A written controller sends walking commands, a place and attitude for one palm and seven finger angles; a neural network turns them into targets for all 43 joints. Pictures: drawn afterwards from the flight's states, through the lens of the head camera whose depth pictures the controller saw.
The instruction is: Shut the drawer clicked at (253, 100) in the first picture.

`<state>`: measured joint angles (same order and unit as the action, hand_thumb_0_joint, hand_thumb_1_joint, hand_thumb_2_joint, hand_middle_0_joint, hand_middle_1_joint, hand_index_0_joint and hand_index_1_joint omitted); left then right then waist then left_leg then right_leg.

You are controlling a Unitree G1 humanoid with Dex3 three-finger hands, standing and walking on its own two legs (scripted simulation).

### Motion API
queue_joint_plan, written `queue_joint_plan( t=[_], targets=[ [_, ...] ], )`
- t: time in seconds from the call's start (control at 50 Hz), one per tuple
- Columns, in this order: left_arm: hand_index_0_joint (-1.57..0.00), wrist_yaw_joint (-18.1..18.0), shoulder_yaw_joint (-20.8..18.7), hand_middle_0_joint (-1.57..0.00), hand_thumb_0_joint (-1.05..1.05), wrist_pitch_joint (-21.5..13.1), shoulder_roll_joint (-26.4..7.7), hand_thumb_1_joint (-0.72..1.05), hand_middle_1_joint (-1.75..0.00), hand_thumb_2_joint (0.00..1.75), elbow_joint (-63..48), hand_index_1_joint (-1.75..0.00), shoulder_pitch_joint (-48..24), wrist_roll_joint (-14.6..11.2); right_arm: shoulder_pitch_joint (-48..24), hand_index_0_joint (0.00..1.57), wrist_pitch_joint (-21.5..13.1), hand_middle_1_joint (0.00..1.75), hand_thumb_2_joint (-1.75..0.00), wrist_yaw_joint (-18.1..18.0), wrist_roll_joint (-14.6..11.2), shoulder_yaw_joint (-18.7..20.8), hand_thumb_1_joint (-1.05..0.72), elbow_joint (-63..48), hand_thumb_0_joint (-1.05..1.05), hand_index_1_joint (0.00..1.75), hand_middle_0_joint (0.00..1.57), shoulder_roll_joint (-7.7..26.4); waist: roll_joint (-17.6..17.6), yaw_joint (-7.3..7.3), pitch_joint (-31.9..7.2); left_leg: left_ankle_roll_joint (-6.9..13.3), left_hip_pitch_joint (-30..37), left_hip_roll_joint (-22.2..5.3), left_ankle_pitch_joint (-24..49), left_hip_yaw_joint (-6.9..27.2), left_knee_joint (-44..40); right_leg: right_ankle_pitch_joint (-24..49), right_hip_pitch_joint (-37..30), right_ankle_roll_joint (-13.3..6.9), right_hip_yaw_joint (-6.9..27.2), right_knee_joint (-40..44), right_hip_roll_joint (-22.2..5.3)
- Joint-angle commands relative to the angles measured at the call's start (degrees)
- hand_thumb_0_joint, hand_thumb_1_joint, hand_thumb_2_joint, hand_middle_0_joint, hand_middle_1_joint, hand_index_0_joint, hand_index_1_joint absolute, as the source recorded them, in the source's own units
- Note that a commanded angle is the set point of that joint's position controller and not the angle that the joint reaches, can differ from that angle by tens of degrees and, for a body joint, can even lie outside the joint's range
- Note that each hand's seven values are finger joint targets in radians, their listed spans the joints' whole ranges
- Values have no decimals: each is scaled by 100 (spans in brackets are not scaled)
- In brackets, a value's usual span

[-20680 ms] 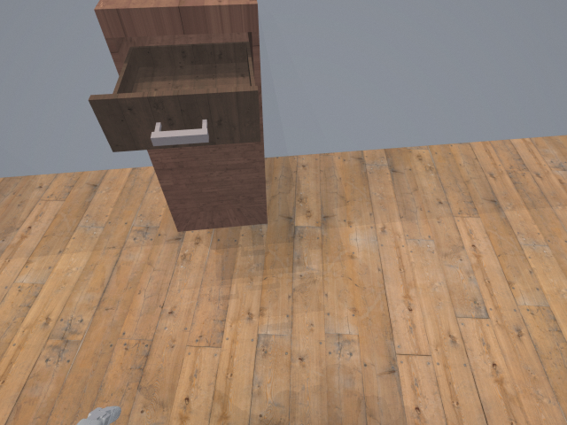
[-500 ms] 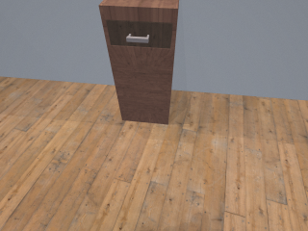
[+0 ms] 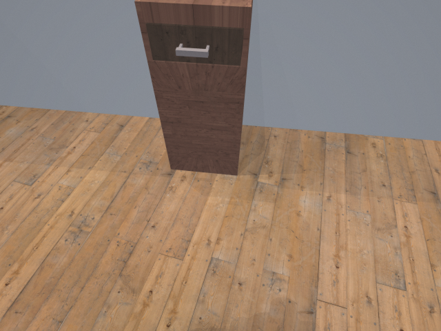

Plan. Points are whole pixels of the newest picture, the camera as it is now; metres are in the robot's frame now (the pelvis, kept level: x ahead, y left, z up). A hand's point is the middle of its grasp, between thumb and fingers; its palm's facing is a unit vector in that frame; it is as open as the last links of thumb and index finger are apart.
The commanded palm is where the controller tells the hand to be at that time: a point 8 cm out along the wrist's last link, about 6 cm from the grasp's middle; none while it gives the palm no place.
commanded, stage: look to check the result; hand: left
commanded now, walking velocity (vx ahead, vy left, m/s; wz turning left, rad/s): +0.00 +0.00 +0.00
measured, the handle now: (193, 49) +1.04 +0.16 +0.00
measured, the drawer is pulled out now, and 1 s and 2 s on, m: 0.00 0.00 0.00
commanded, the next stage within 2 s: stand and wait in 0.24 s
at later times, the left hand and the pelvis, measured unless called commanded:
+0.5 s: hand out of the picture +0.03 +0.19 -0.17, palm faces +0.02 -0.97 -0.23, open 7.3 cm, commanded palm none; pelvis +0.01 +0.00 +0.00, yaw +0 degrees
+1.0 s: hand out of the picture +0.06 +0.21 -0.17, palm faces +0.01 -0.96 -0.27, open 7.3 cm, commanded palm none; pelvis +0.01 +0.00 +0.00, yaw +0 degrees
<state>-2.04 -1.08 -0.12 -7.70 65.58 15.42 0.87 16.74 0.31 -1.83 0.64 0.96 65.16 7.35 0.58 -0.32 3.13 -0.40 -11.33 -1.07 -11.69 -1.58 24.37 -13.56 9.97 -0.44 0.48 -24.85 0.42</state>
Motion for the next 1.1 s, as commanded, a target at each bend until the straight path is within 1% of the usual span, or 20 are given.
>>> queue_joint_plan(
  t=[0.0,0.02,0.06,0.14,0.16,0.24,0.34,0.44,0.52,0.68,0.72,0.76,0.82,0.88,0.9,0.94,0.96,1.02,1.06,1.08],
  targets=[
    [-20,-21,-105,-20,0,-84,-718,90,-30,90,-160,-30,357,-18,362,20,-91,30,-90,-46,7,108,-90,-132,0,30,20,613,26,-9,91,176,179,-450,412,397,-397,317,375,-194,420,584,-485],
    [-20,-20,-108,-20,0,-87,-725,90,-30,90,-150,-30,343,-22,369,20,-98,30,-90,-46,13,100,-90,-120,0,30,20,593,-27,-12,40,177,195,-456,459,393,-394,387,321,-188,381,576,-518],
    [-20,-15,-107,-20,0,-89,-732,90,-30,90,-153,-30,314,-26,333,20,-99,30,-90,-49,13,98,-90,-122,0,30,20,625,14,-17,73,171,200,-457,433,388,-413,368,336,-188,413,603,-519],
    [-20,-12,-113,-20,0,-104,-791,90,-30,90,-159,-30,257,-21,280,20,-95,30,-90,-43,16,116,-90,-121,0,30,20,668,-42,-26,75,162,218,-462,477,378,-406,445,305,-190,404,628,-534],
    [-20,-10,-112,-20,0,-108,-811,90,-30,90,-156,-30,262,-23,239,20,-99,30,-90,-41,15,117,-90,-127,0,30,20,697,-38,-15,22,165,259,-459,497,381,-395,481,290,-192,425,636,-539],
    [-20,-3,-116,-20,0,-110,-871,90,-30,90,-167,-30,174,-22,156,20,-85,30,-90,-36,21,122,-90,-140,0,30,20,762,-39,-28,133,151,234,-454,394,389,-423,358,347,-199,454,702,-538],
    [-20,9,-134,-20,0,-115,-964,90,-30,90,-197,-30,66,-21,63,20,-112,30,-90,-36,22,127,-90,-153,0,30,20,871,84,-21,9,153,277,-490,568,411,-455,571,205,-187,433,652,-539],
    [-20,26,-146,-20,0,-116,-1060,90,-30,90,-223,-30,-44,-21,-35,20,-116,30,-90,-32,24,136,-90,-180,0,30,20,982,-54,-16,34,152,274,-499,532,450,-501,500,198,-184,429,698,-547],
    [-20,32,-160,-20,0,-124,-1131,90,-30,90,-248,-30,-111,-20,-135,20,-130,30,-90,-27,21,147,-90,-189,0,30,20,1065,10,-6,-95,160,354,-523,613,453,-509,598,123,-188,425,690,-571],
    [-20,50,-177,-20,0,-141,-1316,90,-30,90,-274,-30,-289,-25,-279,20,-141,30,-90,-17,21,158,-90,-206,0,30,20,1250,-56,-12,-177,151,410,-534,722,471,-548,775,9,-183,427,716,-599],
    [-20,49,-182,-20,0,-144,-1347,90,-30,90,-278,-30,-330,-19,-339,20,-136,30,-90,-13,21,169,-90,-214,0,30,20,1267,-42,-18,-119,145,412,-539,725,457,-555,797,47,-186,435,735,-607],
    [-20,55,-181,-20,0,-151,-1400,90,-30,90,-287,-30,-360,-24,-370,20,-145,30,-90,-11,25,162,-90,-216,0,30,20,1333,44,-14,-194,147,454,-546,792,465,-568,873,-7,-189,449,733,-615],
    [-20,61,-189,-20,0,-159,-1463,90,-30,90,-292,-30,-410,-24,-443,20,-153,30,-90,-12,20,168,-90,-241,0,30,20,1401,27,-13,-270,145,516,-565,901,461,-552,1007,-59,-186,446,721,-624],
    [-20,70,-194,-20,0,-155,-1516,90,-30,90,-300,-30,-468,-25,-515,20,-154,30,-90,-7,20,171,-90,-243,0,30,20,1460,28,-6,-247,142,508,-568,830,480,-602,927,-70,-177,445,760,-630],
    [-20,69,-201,-20,0,-162,-1548,90,-30,90,-311,-30,-472,-19,-539,20,-148,30,-90,-2,12,179,-90,-265,0,30,20,1490,-47,-1,-233,142,516,-564,846,488,-590,943,-51,-181,458,772,-622],
    [-20,73,-200,-20,0,-157,-1575,90,-30,90,-306,-30,-554,-19,-575,20,-153,30,-90,1,23,175,-90,-253,0,30,20,1528,-59,-16,-179,141,482,-573,808,501,-641,889,-48,-175,457,793,-628],
    [-20,78,-198,-20,0,-157,-1594,90,-30,90,-316,-30,-550,-20,-602,20,-153,30,-90,6,21,177,-90,-262,0,30,20,1555,18,-7,-193,135,493,-570,754,489,-651,834,-53,-173,473,819,-637],
    [-20,82,-205,-20,0,-173,-1669,90,-30,90,-329,-30,-606,-19,-655,20,-164,30,-90,9,19,184,-90,-284,0,30,20,1630,-18,-21,-328,138,592,-586,919,495,-631,1020,-117,-172,459,794,-650],
    [-20,84,-213,-20,0,-180,-1700,90,-30,90,-333,-30,-631,-22,-693,20,-172,30,-90,7,22,182,-90,-283,0,30,20,1665,5,-15,-358,135,601,-588,998,493,-635,1127,-170,-177,469,802,-661],
    [-20,86,-205,-20,0,-174,-1721,90,-30,90,-342,-30,-659,-23,-716,20,-167,30,-90,14,18,181,-90,-281,0,30,20,1678,-11,-15,-305,131,565,-589,916,503,-669,1027,-153,-167,451,818,-659]
  ],
)
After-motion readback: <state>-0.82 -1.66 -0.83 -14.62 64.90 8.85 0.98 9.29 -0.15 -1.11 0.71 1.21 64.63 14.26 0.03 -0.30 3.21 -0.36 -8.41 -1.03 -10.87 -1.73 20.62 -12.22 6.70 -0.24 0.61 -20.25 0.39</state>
